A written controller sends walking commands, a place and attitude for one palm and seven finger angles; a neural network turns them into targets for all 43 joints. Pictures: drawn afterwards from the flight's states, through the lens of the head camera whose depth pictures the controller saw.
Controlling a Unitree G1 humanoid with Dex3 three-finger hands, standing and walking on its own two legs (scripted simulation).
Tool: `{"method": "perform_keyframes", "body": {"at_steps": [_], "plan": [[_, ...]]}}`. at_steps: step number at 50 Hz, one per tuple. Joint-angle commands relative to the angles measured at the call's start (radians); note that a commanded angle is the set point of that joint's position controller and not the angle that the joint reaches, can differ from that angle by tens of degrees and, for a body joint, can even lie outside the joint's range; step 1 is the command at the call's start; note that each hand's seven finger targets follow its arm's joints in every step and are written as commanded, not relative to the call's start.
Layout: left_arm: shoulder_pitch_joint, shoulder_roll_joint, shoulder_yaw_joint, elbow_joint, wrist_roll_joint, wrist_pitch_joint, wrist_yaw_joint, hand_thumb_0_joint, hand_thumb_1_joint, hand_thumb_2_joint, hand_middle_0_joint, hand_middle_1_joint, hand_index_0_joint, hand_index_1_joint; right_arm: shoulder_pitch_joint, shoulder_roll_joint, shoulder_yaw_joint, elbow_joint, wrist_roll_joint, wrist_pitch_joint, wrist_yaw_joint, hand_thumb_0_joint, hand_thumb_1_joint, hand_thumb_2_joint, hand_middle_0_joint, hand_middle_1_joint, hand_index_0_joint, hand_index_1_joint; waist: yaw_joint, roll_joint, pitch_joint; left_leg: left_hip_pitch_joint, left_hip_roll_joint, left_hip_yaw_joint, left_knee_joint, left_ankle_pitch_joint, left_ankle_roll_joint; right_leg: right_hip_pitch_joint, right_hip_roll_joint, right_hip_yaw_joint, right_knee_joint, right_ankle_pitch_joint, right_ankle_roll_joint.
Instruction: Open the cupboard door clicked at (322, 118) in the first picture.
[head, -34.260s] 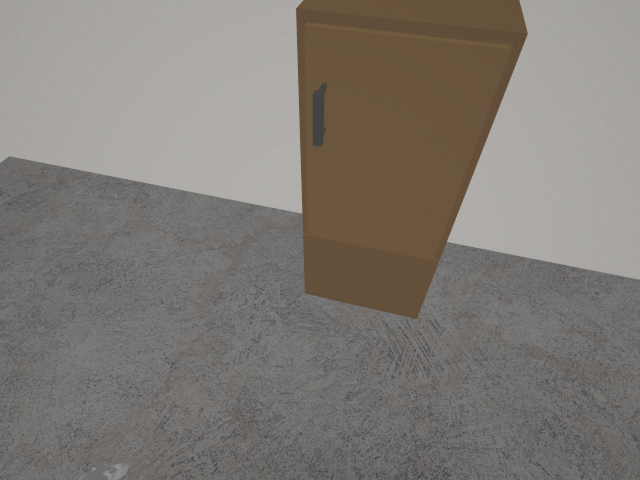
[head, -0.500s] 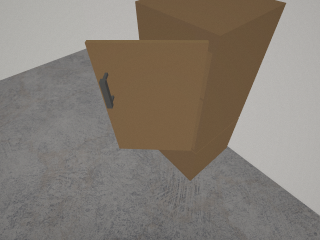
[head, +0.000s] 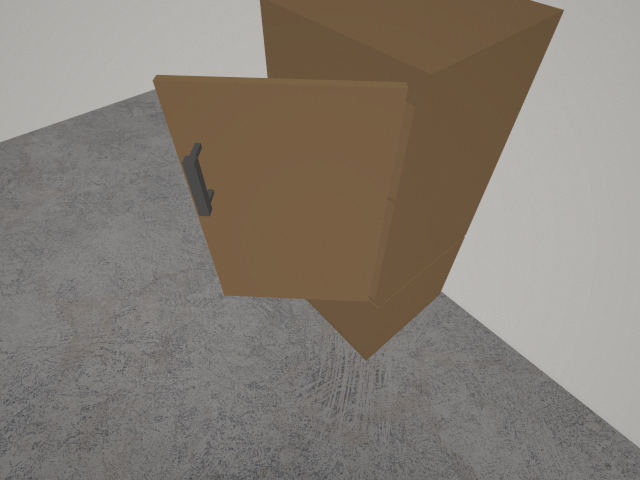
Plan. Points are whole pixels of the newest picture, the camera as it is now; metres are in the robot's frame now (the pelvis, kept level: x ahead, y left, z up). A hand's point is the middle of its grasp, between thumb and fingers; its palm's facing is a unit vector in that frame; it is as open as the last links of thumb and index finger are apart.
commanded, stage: look again from close up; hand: left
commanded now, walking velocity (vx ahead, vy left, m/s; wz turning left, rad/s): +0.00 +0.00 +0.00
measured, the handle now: (201, 180) +0.58 +0.25 +0.02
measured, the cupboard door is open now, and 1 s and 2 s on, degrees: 46 46 46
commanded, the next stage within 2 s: shuffle to correct the standing spot in 0.18 s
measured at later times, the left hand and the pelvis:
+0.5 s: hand out of the picture +0.03 +0.18 -0.18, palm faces +0.04 -0.98 -0.22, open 7.3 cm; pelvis +0.01 -0.01 +0.00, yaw +1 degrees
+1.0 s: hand out of the picture +0.11 +0.19 -0.17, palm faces +0.01 -0.98 -0.22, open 7.3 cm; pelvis +0.05 +0.01 +0.00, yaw +0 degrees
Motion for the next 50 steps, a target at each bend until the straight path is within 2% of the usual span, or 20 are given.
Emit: {"method": "perform_keyframes", "body": {"at_steps": [1, 13, 16, 21, 24, 27, 28, 29, 30, 31, 32, 33, 35, 38, 39, 41, 42, 44, 47, 50], "plan": [[0.041, 0.136, 0.029, -0.038, -0.002, -0.016, 0.004, 0.000, 0.900, 0.900, -0.200, -0.300, -0.200, -0.300, 0.042, -0.108, -0.023, -0.028, -0.004, -0.015, -0.007, 0.000, -0.900, -0.900, 0.200, 0.300, 0.200, 0.300, 0.001, 0.008, -0.001, -0.002, 0.114, -0.109, -0.090, 0.178, 0.015, -0.016, -0.076, 0.075, -0.074, 0.195, -0.047], [0.016, 0.160, 0.033, -0.045, -0.003, -0.021, 0.001, 0.000, 0.900, 0.900, -0.200, -0.300, -0.200, -0.300, 0.018, -0.130, -0.026, -0.022, -0.004, -0.013, -0.007, 0.000, -0.900, -0.900, 0.200, 0.300, 0.200, 0.300, 0.002, -0.007, -0.004, 0.008, 0.117, -0.107, -0.086, 0.192, 0.009, -0.005, -0.083, 0.084, -0.091, 0.238, -0.054], [0.024, 0.160, 0.036, -0.048, -0.002, -0.019, 0.000, 0.000, 0.900, 0.900, -0.200, -0.300, -0.200, -0.300, 0.027, -0.123, -0.023, -0.018, -0.007, -0.008, -0.003, 0.000, -0.900, -0.900, 0.200, 0.300, 0.200, 0.300, 0.008, -0.006, -0.013, -0.004, 0.105, -0.095, -0.073, 0.119, 0.006, 0.005, -0.090, 0.099, -0.094, 0.164, -0.065], [0.063, 0.183, 0.054, -0.062, 0.002, -0.008, -0.001, 0.000, 0.900, 0.900, -0.200, -0.300, -0.200, -0.300, 0.054, -0.085, -0.022, -0.046, -0.013, 0.012, 0.008, 0.000, -0.900, -0.900, 0.200, 0.300, 0.200, 0.300, 0.020, -0.102, 0.044, -0.127, 0.042, -0.036, 0.031, -0.057, -0.014, 0.004, -0.174, 0.217, -0.166, -0.042, -0.121], [0.096, 0.200, 0.073, -0.075, 0.004, -0.007, 0.003, 0.000, 0.900, 0.900, -0.200, -0.300, -0.200, -0.300, 0.053, -0.078, -0.026, -0.068, -0.014, 0.015, 0.009, 0.000, -0.900, -0.900, 0.200, 0.300, 0.200, 0.300, 0.030, -0.147, 0.057, -0.185, 0.035, -0.015, 0.124, -0.098, -0.021, 0.019, -0.254, 0.286, -0.190, 0.024, -0.172], [0.076, 0.188, 0.084, -0.097, 0.008, -0.004, 0.005, 0.000, 0.900, 0.900, -0.200, -0.300, -0.200, -0.300, 0.105, -0.070, -0.028, -0.064, -0.011, 0.007, 0.010, 0.000, -0.900, -0.900, 0.200, 0.300, 0.200, 0.300, 0.008, -0.107, 0.044, -0.078, 0.042, -0.012, 0.022, -0.022, -0.016, -0.029, -0.211, 0.189, -0.088, 0.134, -0.151], [0.060, 0.172, 0.083, -0.106, 0.007, 0.001, 0.003, 0.000, 0.900, 0.900, -0.200, -0.300, -0.200, -0.300, 0.142, -0.082, -0.028, -0.056, -0.011, 0.002, 0.010, 0.000, -0.900, -0.900, 0.200, 0.300, 0.200, 0.300, -0.007, -0.027, 0.026, -0.008, 0.060, -0.041, -0.020, 0.077, -0.002, -0.063, -0.158, 0.123, -0.010, 0.120, -0.124], [0.040, 0.144, 0.078, -0.120, 0.008, 0.007, 0.000, 0.000, 0.900, 0.900, -0.200, -0.300, -0.200, -0.300, 0.183, -0.116, -0.035, -0.045, -0.016, -0.002, 0.007, 0.000, -0.900, -0.900, 0.200, 0.300, 0.200, 0.300, -0.019, 0.110, 0.014, 0.056, 0.138, -0.138, -0.052, 0.219, 0.041, -0.127, -0.068, 0.017, 0.118, 0.031, -0.085], [0.014, 0.105, 0.068, -0.134, 0.011, 0.010, -0.001, 0.000, 0.900, 0.900, -0.200, -0.300, -0.200, -0.300, 0.224, -0.152, -0.041, -0.041, -0.018, -0.001, 0.000, 0.000, -0.900, -0.900, 0.200, 0.300, 0.200, 0.300, -0.031, 0.229, 0.019, 0.124, 0.238, -0.255, -0.107, 0.349, 0.117, -0.245, 0.004, -0.092, 0.261, -0.162, -0.047], [-0.016, 0.086, 0.056, -0.150, 0.011, 0.009, 0.002, 0.000, 0.900, 0.900, -0.200, -0.300, -0.200, -0.300, 0.250, -0.141, -0.040, -0.039, -0.018, -0.001, -0.007, 0.000, -0.900, -0.900, 0.200, 0.300, 0.200, 0.300, -0.043, 0.238, 0.033, 0.170, 0.290, -0.324, -0.139, 0.486, 0.185, -0.352, 0.014, -0.077, 0.393, -0.326, -0.039], [-0.040, 0.080, 0.053, -0.157, 0.009, 0.008, 0.004, 0.000, 0.900, 0.900, -0.200, -0.300, -0.200, -0.300, 0.247, -0.118, -0.035, -0.046, -0.017, -0.003, -0.014, 0.000, -0.900, -0.900, 0.200, 0.300, 0.200, 0.300, -0.039, 0.146, 0.051, 0.166, 0.318, -0.332, -0.113, 0.617, 0.225, -0.379, -0.018, -0.043, 0.453, -0.335, -0.044], [-0.041, 0.067, 0.052, -0.150, 0.005, 0.005, 0.003, 0.000, 0.900, 0.900, -0.200, -0.300, -0.200, -0.300, 0.216, -0.115, -0.033, -0.055, -0.021, -0.007, -0.017, 0.000, -0.900, -0.900, 0.200, 0.300, 0.200, 0.300, -0.026, 0.108, 0.040, 0.158, 0.310, -0.298, -0.085, 0.737, 0.227, -0.360, -0.042, -0.024, 0.449, -0.309, -0.044], [-0.014, 0.056, 0.049, -0.133, -0.002, 0.007, 0.001, 0.000, 0.900, 0.900, -0.200, -0.300, -0.200, -0.300, 0.148, -0.119, -0.032, -0.072, -0.018, -0.013, -0.023, 0.000, -0.900, -0.900, 0.200, 0.300, 0.200, 0.300, 0.003, 0.102, 0.007, 0.106, 0.262, -0.205, -0.074, 0.831, 0.189, -0.239, -0.051, -0.031, 0.344, -0.217, -0.030], [0.039, 0.092, 0.055, -0.105, -0.003, 0.000, 0.000, 0.000, 0.900, 0.900, -0.200, -0.300, -0.200, -0.300, 0.086, -0.153, -0.043, -0.072, -0.008, -0.021, -0.029, 0.000, -0.900, -0.900, 0.200, 0.300, 0.200, 0.300, 0.035, 0.066, -0.034, 0.081, 0.221, -0.148, -0.027, 0.786, 0.126, -0.062, -0.032, -0.045, 0.067, 0.018, -0.029], [0.062, 0.115, 0.059, -0.096, -0.002, -0.009, 0.002, 0.000, 0.900, 0.900, -0.200, -0.300, -0.200, -0.300, 0.081, -0.149, -0.046, -0.070, -0.002, -0.024, -0.029, 0.000, -0.900, -0.900, 0.200, 0.300, 0.200, 0.300, 0.046, 0.035, -0.056, 0.064, 0.193, -0.134, 0.013, 0.701, 0.086, 0.013, -0.043, -0.023, -0.040, 0.168, -0.035], [0.080, 0.160, 0.056, -0.080, -0.006, -0.021, 0.008, 0.000, 0.900, 0.900, -0.200, -0.300, -0.200, -0.300, 0.107, -0.102, -0.046, -0.067, 0.008, -0.020, -0.025, 0.000, -0.900, -0.900, 0.200, 0.300, 0.200, 0.300, 0.015, -0.049, -0.092, -0.041, 0.105, -0.092, 0.016, 0.309, 0.014, 0.121, -0.185, 0.122, 0.015, 0.616, -0.104], [0.063, 0.140, 0.050, -0.081, -0.009, -0.018, 0.010, 0.000, 0.900, 0.900, -0.200, -0.300, -0.200, -0.300, 0.111, -0.063, -0.041, -0.053, 0.005, -0.008, -0.025, 0.000, -0.900, -0.900, 0.200, 0.300, 0.200, 0.300, 0.004, -0.069, -0.070, -0.043, 0.087, -0.084, -0.002, 0.235, -0.001, 0.098, -0.195, 0.122, 0.033, 0.681, -0.121], [0.042, 0.120, 0.044, -0.082, -0.008, -0.012, 0.017, 0.000, 0.900, 0.900, -0.200, -0.300, -0.200, -0.300, 0.128, -0.037, -0.036, -0.028, 0.003, 0.003, -0.023, 0.000, -0.900, -0.900, 0.200, 0.300, 0.200, 0.300, -0.002, -0.112, -0.067, -0.018, 0.095, -0.076, -0.013, 0.266, -0.011, 0.078, -0.174, 0.092, 0.045, 0.696, -0.107], [0.000, 0.113, 0.041, -0.098, -0.008, -0.008, 0.017, 0.000, 0.900, 0.900, -0.200, -0.300, -0.200, -0.300, 0.107, -0.055, -0.038, -0.013, -0.003, -0.005, -0.024, 0.000, -0.900, -0.900, 0.200, 0.300, 0.200, 0.300, 0.002, -0.010, -0.058, 0.045, 0.133, -0.097, -0.064, 0.457, 0.006, 0.036, -0.109, 0.046, 0.041, 0.515, -0.067], [-0.013, 0.122, 0.045, -0.096, -0.007, -0.008, 0.015, 0.000, 0.900, 0.900, -0.200, -0.300, -0.200, -0.300, 0.083, -0.075, -0.038, -0.013, -0.005, -0.010, -0.025, 0.000, -0.900, -0.900, 0.200, 0.300, 0.200, 0.300, 0.006, -0.006, -0.071, 0.060, 0.140, -0.099, -0.071, 0.456, 0.011, 0.043, -0.098, 0.044, 0.014, 0.439, -0.061]]}}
